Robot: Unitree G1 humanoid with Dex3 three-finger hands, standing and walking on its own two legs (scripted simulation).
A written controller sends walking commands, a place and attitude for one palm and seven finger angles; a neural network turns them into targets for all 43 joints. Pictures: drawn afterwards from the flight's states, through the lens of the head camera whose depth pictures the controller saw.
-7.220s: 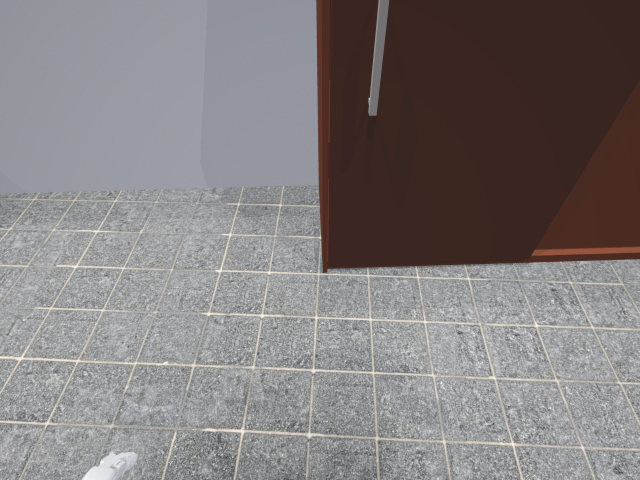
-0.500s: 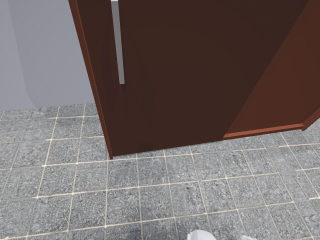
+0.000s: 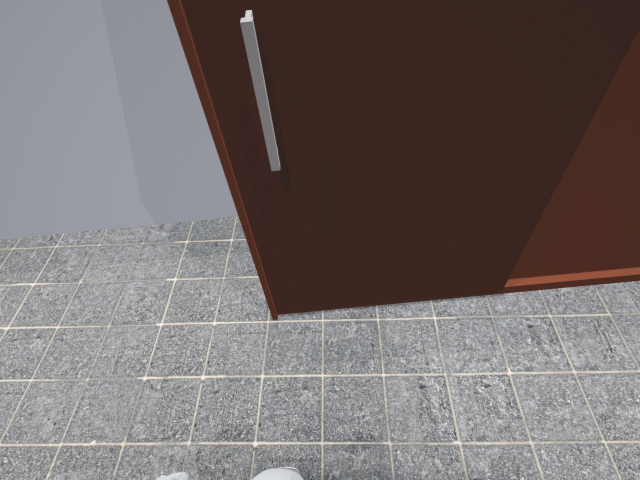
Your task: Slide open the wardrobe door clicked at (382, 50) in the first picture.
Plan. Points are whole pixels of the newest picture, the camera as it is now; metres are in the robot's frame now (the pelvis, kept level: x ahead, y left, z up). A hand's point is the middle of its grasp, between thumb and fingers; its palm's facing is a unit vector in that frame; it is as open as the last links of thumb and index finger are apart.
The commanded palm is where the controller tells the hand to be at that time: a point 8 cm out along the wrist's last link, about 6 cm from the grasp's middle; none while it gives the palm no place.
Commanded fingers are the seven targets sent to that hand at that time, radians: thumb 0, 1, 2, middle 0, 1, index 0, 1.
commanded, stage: take the last steps up to it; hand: left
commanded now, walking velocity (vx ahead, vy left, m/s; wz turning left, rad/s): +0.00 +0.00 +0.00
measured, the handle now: (263, 99) +0.73 +0.12 +0.10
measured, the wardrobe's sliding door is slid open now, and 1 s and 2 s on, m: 0.00 0.00 0.00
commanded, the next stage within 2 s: come to a stop and stand still in 0.88 s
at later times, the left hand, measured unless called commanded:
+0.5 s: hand out of the picture -0.03 +0.20 -0.18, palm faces +0.12 -0.98 -0.13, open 7.4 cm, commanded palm none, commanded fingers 0.00 0.90 0.90 -0.20 -0.30 -0.20 -0.30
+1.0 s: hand (252, 372) +0.32 +0.14 -0.17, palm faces +0.02 -0.97 -0.22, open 7.3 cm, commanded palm none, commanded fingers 0.00 0.90 0.90 -0.20 -0.30 -0.20 -0.30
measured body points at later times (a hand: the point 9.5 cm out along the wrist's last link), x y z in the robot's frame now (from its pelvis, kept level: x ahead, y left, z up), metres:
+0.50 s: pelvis +0.06 +0.04 +0.00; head +0.06 +0.06 +0.45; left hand -0.03 +0.25 -0.17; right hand +0.13 -0.19 -0.13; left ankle -0.01 +0.14 -0.74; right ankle +0.03 -0.09 -0.67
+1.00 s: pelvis +0.24 -0.04 -0.01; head +0.26 -0.06 +0.44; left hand +0.32 +0.19 -0.15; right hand +0.22 -0.27 -0.17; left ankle +0.19 +0.09 -0.65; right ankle +0.30 -0.11 -0.74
